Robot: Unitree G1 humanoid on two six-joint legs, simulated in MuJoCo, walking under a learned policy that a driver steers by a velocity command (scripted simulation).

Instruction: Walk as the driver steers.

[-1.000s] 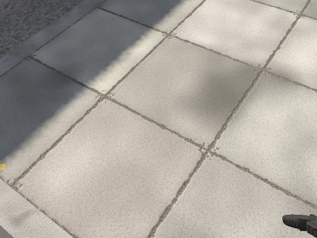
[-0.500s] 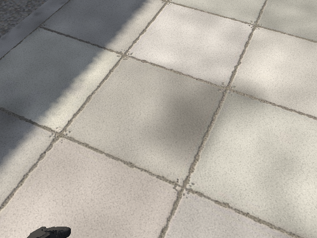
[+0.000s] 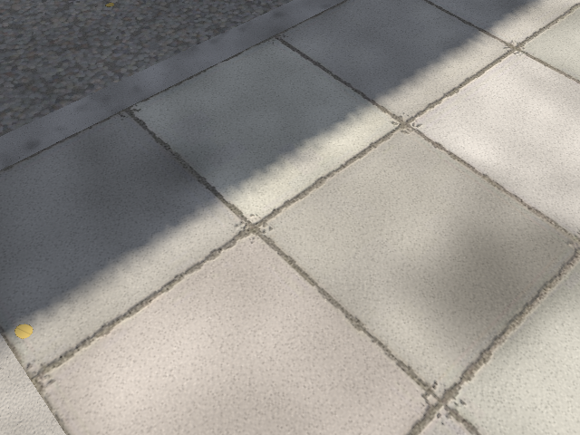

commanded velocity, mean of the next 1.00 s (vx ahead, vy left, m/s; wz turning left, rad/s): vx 0.16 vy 0.00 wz -0.05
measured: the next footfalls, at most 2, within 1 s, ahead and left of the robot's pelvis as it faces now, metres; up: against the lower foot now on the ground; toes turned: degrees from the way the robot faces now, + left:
right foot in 0.44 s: +0.07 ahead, -0.13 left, +0.00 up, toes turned +11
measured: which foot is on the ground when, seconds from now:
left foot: down 0.00-1.00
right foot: up 0.00-0.42, down 0.44-0.66, up 0.68-1.00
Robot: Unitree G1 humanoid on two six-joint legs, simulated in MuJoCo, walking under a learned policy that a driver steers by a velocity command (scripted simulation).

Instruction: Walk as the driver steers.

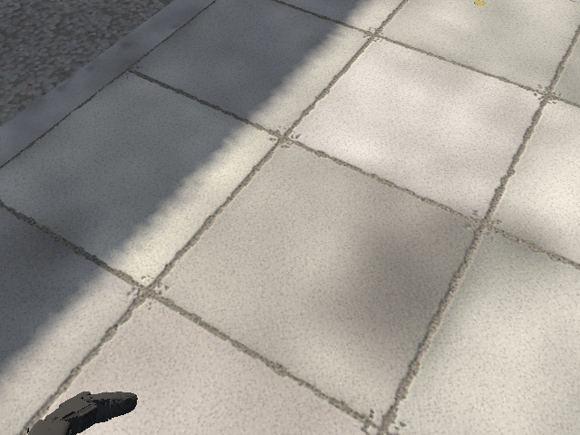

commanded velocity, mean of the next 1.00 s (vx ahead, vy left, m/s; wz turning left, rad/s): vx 0.31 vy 0.00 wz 0.21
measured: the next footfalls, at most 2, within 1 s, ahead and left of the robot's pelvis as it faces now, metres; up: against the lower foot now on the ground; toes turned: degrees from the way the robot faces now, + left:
right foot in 0.08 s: +0.20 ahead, -0.13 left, +0.00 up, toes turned -5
left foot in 0.62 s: +0.53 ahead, +0.03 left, +0.00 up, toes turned +5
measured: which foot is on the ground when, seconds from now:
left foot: down 0.00-0.08, up 0.10-0.60, down 0.62-1.00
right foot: up 0.00-0.06, down 0.08-0.60, up 0.62-1.00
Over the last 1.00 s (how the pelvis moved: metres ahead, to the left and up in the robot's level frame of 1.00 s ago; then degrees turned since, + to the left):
0.14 -0.04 0.00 -9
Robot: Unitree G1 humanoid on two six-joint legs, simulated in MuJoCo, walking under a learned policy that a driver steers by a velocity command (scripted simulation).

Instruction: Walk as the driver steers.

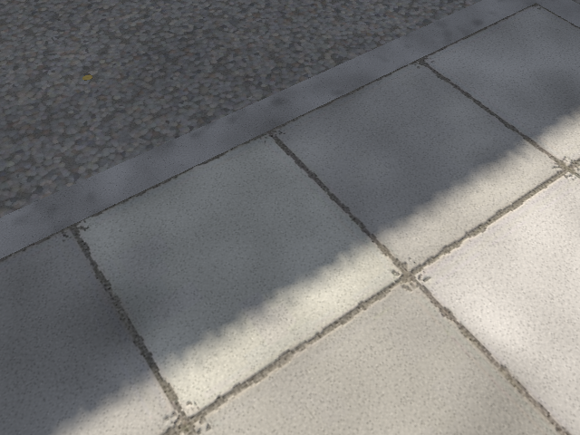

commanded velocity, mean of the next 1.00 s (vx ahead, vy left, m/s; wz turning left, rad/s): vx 0.06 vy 0.00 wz -0.11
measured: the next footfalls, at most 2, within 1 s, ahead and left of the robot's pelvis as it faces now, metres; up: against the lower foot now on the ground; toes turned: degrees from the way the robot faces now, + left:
right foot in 0.06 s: +0.10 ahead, -0.14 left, +0.00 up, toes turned +8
left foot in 0.40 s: +0.03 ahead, +0.11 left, +0.00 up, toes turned +4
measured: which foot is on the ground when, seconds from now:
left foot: down 0.00-0.06, up 0.08-0.38, down 0.40-0.72, up 0.74-1.00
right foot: up 0.00-0.04, down 0.06-0.42, up 0.44-0.70, down 0.72-1.00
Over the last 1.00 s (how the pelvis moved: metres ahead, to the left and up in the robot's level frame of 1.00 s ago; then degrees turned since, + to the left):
0.46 -0.08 0.00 18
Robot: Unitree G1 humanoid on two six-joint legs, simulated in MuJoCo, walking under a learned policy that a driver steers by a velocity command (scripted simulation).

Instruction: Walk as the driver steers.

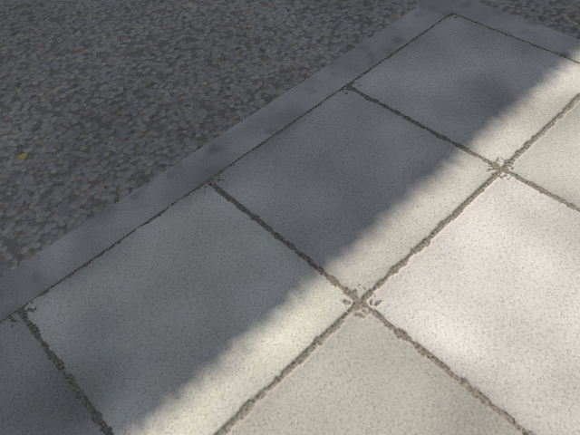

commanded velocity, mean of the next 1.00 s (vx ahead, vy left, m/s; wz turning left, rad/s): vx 0.46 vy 0.00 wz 0.26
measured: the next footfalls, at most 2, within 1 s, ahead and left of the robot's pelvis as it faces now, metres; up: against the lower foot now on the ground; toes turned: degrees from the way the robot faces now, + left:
left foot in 0.30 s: +0.22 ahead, +0.15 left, +0.00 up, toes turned -3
right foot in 0.76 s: +0.54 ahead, -0.03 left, +0.00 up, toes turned +17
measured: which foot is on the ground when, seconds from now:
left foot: up 0.00-0.28, down 0.30-0.76, up 0.78-1.00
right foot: down 0.00-0.32, up 0.34-0.74, down 0.76-1.00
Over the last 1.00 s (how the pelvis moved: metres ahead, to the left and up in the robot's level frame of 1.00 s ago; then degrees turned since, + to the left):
0.04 -0.08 0.02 -11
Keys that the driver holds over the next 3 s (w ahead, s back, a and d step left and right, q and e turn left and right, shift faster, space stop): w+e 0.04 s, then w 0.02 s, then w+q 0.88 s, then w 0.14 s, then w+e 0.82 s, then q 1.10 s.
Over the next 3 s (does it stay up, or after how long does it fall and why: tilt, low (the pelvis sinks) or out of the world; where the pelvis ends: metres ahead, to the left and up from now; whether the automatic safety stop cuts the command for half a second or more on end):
stays up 1.18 0.20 -0.01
